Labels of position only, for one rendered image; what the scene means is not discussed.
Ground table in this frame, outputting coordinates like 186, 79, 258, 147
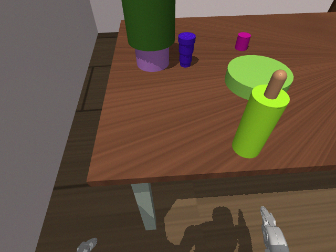
86, 12, 336, 230

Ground right robot hand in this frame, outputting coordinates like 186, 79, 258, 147
260, 206, 290, 252

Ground left robot hand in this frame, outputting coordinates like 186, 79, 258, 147
77, 238, 97, 252

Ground potted plant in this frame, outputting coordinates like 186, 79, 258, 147
122, 0, 175, 72

